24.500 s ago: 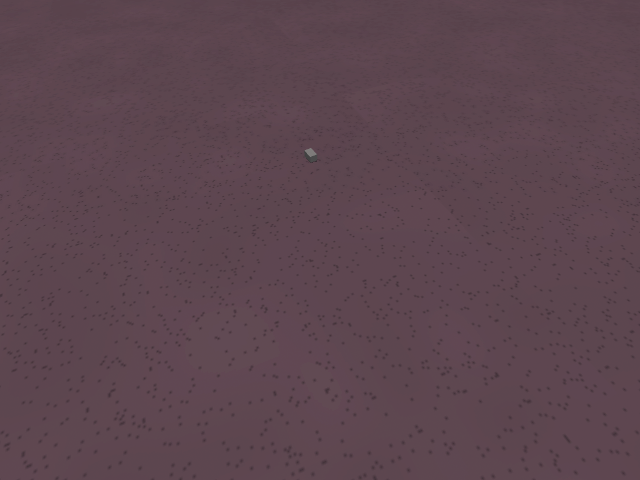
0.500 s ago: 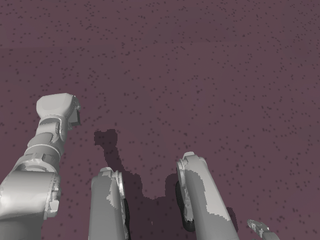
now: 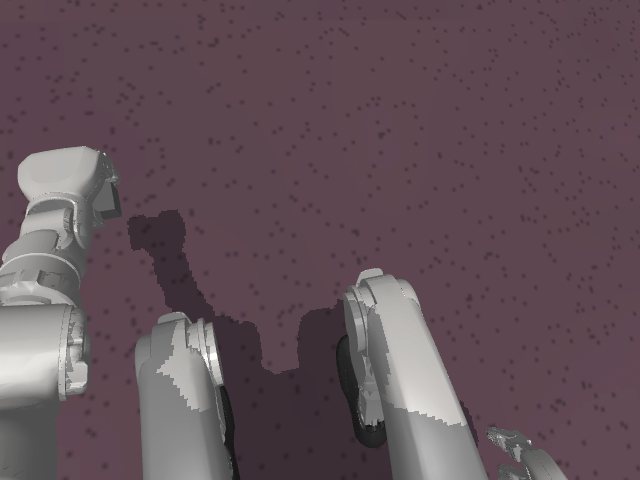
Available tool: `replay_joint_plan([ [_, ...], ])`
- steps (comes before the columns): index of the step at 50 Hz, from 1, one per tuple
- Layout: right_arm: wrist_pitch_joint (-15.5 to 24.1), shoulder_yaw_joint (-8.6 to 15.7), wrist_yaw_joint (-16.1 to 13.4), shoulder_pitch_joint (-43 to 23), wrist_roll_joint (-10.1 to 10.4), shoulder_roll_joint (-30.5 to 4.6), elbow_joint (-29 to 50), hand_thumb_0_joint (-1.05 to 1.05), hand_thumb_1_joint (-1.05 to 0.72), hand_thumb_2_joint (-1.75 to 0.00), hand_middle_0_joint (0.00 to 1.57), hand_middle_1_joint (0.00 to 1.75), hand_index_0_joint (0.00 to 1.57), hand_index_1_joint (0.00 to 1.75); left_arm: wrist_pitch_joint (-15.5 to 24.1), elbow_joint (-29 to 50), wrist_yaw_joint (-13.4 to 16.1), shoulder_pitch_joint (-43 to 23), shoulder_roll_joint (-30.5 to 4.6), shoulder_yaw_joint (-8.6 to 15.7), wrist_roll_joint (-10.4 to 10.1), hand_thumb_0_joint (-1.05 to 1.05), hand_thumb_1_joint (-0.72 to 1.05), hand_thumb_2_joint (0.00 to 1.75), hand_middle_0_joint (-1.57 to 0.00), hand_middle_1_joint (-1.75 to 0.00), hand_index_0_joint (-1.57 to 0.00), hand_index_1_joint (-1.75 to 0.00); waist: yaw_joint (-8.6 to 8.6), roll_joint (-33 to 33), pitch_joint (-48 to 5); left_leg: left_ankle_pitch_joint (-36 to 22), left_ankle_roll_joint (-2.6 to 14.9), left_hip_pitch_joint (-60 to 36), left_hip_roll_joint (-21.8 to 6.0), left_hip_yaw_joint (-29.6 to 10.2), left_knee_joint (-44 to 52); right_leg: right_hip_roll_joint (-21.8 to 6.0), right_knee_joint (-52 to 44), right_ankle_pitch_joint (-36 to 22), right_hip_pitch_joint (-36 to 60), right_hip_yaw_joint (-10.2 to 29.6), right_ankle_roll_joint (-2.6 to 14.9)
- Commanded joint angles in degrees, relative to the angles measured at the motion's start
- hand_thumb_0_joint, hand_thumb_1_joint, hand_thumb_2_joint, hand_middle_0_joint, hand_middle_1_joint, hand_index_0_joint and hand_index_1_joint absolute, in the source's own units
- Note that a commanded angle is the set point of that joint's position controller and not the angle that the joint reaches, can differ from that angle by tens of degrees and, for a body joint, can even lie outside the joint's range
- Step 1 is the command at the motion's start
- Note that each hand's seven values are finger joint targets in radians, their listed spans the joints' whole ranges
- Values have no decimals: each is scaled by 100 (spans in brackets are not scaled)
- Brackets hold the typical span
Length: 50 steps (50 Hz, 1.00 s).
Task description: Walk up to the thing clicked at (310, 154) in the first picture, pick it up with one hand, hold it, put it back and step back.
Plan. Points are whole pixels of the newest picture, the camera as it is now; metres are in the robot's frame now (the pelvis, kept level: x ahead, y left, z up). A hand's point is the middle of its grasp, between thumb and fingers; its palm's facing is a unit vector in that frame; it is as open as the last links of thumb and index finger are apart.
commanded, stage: crouch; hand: left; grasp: from above
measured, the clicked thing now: (89, 203) +0.50 +0.25 -0.19
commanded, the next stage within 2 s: lower in 0.48 s
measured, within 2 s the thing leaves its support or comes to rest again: neither
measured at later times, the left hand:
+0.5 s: hand (95, 205) +0.50 +0.24 -0.21, palm faces -0.45 -0.03 -0.89, open 6.9 cm
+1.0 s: hand (107, 213) +0.50 +0.25 -0.26, palm faces -0.46 -0.05 -0.89, open 6.9 cm
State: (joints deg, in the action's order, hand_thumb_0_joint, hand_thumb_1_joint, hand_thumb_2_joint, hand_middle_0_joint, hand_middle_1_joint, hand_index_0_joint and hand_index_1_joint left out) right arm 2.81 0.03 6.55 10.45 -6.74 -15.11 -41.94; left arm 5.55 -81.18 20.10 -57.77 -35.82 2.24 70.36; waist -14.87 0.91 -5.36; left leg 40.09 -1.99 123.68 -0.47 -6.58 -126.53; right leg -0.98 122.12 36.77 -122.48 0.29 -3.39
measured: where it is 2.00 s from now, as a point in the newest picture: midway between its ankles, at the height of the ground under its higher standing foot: (294, 433)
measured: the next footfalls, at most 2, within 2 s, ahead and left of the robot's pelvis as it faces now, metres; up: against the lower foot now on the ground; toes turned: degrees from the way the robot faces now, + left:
none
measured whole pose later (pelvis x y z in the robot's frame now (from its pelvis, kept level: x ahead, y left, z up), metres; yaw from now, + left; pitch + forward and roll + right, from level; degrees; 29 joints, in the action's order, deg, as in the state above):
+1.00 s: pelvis +0.00 +0.01 -0.07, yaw -4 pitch +34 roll -9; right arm 4.8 -7.0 9.7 10.9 -10.8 -16.9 -40.4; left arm 8.6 -91.8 25.5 -63.6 -45.5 5.6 75.2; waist -19.8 -1.5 1.3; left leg 40.2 -1.8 134.9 1.0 -10.2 -140.7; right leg 0.1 133.3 36.2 -131.6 -1.4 -3.9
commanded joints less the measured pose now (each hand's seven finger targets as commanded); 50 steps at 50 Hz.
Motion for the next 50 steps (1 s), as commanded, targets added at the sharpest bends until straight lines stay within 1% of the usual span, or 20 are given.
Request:
replay_joint_plan([
  [1, 30, 358, -40, 1180, -26, -1302, 65, 0, -90, -90, 20, 30, 20, 30, 88, 510, 268, -2106, -1397, 137, 3, 0, 83, 19, -119, -14, -121, -12, -106, 1318, -3983, -1023, 324, -2453, 134, 645, 1161, 152, -1065, -1031, 2165, -623, 514],
  [3, 35, 333, -9, 1339, -76, -1319, 20, 0, -90, -90, 20, 30, 20, 30, 132, 618, 289, -2247, -1486, 216, 67, 0, 83, 19, -118, -15, -121, -13, -203, 1385, -4065, -1221, 307, -2537, 126, 627, 1052, 145, -953, -1224, 2168, -655, 504],
  [4, 47, 308, -6, 1281, -63, -1345, 35, 0, -90, -90, 20, 30, 20, 30, 109, 392, 291, -2182, -1397, 152, 70, 0, 83, 19, -119, -16, -121, -13, -198, 1356, -3984, -1177, 314, -2508, 127, 615, 1013, 143, -922, -1178, 2024, -663, 508],
  [5, 41, 327, -10, 1293, -73, -1370, 16, 0, -90, -90, 20, 30, 20, 30, 167, 728, 322, -2575, -1601, 241, 68, 0, 85, 18, -119, -16, -122, -13, -234, 1467, -4059, -1103, 320, -2462, 129, 626, 976, 158, -888, -1128, 1948, -666, 516],
  [10, 64, 199, 12, 1263, -142, -1385, -5, 0, -90, -90, 20, 30, 20, 30, 201, 380, 414, -2664, -1730, 250, 122, 0, 86, 18, -120, -16, -123, -13, -283, 1513, -3848, -774, 331, -2100, 155, 644, 823, 183, -739, -826, 1814, -710, 522],
  [14, 85, 117, 22, 1262, -160, -1460, -6, 0, -90, -90, 20, 30, 20, 30, 205, 139, 434, -2756, -1747, 189, 136, 0, 84, 17, -119, -15, -121, -12, -387, 1479, -3700, -724, 333, -2006, 152, 573, 715, 190, -611, -799, 1626, -795, 525],
  [20, 103, 36, 34, 1264, -161, -1491, -25, 0, -90, -90, 20, 30, 20, 30, 167, 17, 459, -2646, -1688, 111, 166, 0, 84, 16, -120, -14, -122, -11, -342, 1623, -3809, -929, 319, -2051, 154, 572, 558, 208, -459, -1036, 1575, -816, 524],
  [24, 110, 13, 66, 1368, -188, -1537, -30, 0, -90, -90, 20, 30, 20, 30, 161, 146, 450, -2685, -1820, 203, 195, 0, 87, 21, -123, -14, -125, -12, -422, 1713, -3644, -1014, 311, -2018, 150, 544, 487, 180, -379, -1113, 1453, -861, 515],
  [26, 111, -20, 98, 1313, -180, -1527, 17, 0, -91, -90, 20, 30, 20, 30, 120, -22, 427, -2500, -1623, 88, 180, 0, 86, 18, -122, -14, -124, -12, -427, 1774, -3588, -1056, 287, -2078, 147, 518, 511, 195, -315, -1143, 1393, -887, 528],
  [28, 93, -11, 99, 1369, -184, -1579, -9, 0, -90, -90, 20, 30, 20, 30, 157, 346, 450, -2804, -1956, 249, 163, 0, 85, 21, -121, -14, -123, -13, -399, 1782, -3801, -1111, 305, -2045, 149, 514, 443, 199, -307, -1211, 1525, -893, 514],
  [33, 74, -73, 124, 1323, -187, -1589, 26, 0, -90, -90, 20, 30, 20, 30, 168, -164, 414, -2518, -1713, 117, 199, 0, 82, 21, -122, -11, -122, -10, -505, 1645, -3348, -974, 306, -1777, 159, 472, 381, 198, -245, -1079, 1239, -930, 513],
  [35, 96, -104, 136, 1324, -219, -1596, 28, 0, -90, -90, 20, 30, 20, 30, 213, -104, 458, -2574, -1829, 156, 206, 0, 81, 20, -121, -11, -122, -11, -524, 1674, -3331, -996, 308, -1780, 152, 460, 323, 219, -212, -1104, 1304, -952, 514],
  [36, 101, -101, 131, 1368, -243, -1634, 35, 0, -90, -90, 20, 30, 20, 30, 234, 4, 518, -2653, -2017, 307, 248, 0, 80, 20, -121, -12, -121, -11, -522, 1620, -3423, -1130, 312, -1798, 152, 453, 262, 211, -188, -1234, 1350, -966, 502],
  [38, 112, -134, 159, 1348, -267, -1606, 38, 0, -90, -90, 20, 30, 20, 30, 263, -77, 534, -2597, -1866, 194, 278, 0, 85, 19, -124, -11, -124, -11, -558, 1809, -3510, -1220, 291, -1899, 146, 452, 214, 227, -107, -1318, 1335, -971, 505],
  [43, 144, -178, 194, 1394, -349, -1718, 74, 0, -90, -90, 20, 30, 20, 30, 335, -81, 682, -2708, -2181, 391, 365, 0, 88, 24, -125, -15, -126, -14, -618, 2003, -3492, -1247, 277, -1947, 146, 413, 158, 225, -38, -1336, 1287, -1030, 496],
  [45, 180, -202, 230, 1345, -378, -1690, 69, 0, -90, -90, 20, 30, 20, 30, 317, -324, 706, -2553, -1951, 232, 421, 0, 89, 23, -126, -15, -127, -14, -670, 2034, -3336, -1221, 265, -2009, 139, 403, 112, 242, 23, -1300, 1121, -1062, 506],
  [46, 191, -185, 242, 1406, -419, -1776, 82, 0, -90, -90, 20, 30, 20, 30, 346, -187, 755, -2658, -2206, 433, 432, 0, 90, 24, -127, -16, -127, -15, -730, 2049, -3328, -1281, 278, -2013, 127, 392, 60, 237, 16, -1369, 1155, -1083, 485],
  [47, 188, -210, 247, 1420, -420, -1784, 69, 0, -90, -90, 20, 30, 20, 30, 349, -216, 794, -2678, -2375, 512, 423, 0, 89, 23, -126, -16, -127, -15, -667, 2086, -3382, -1155, 282, -1898, 137, 398, 59, 253, 28, -1263, 1222, -1068, 502],
  [48, 200, -236, 260, 1344, -419, -1747, 112, 0, -90, -90, 20, 30, 20, 30, 340, -231, 807, -2615, -2223, 403, 417, 0, 88, 23, -125, -15, -126, -14, -634, 2063, -3363, -1118, 282, -1854, 151, 406, 75, 252, 32, -1226, 1206, -1064, 504],
  [50, 223, -252, 276, 1343, -479, -1793, 139, 0, -90, -90, 20, 30, 20, 30, 332, -280, 874, -2607, -2327, 496, 445, 0, 90, 21, -125, -17, -126, -15, -723, 2022, -3290, -1078, 296, -1843, 142, 388, 22, 245, 28, -1216, 1172, -1105, 479],
])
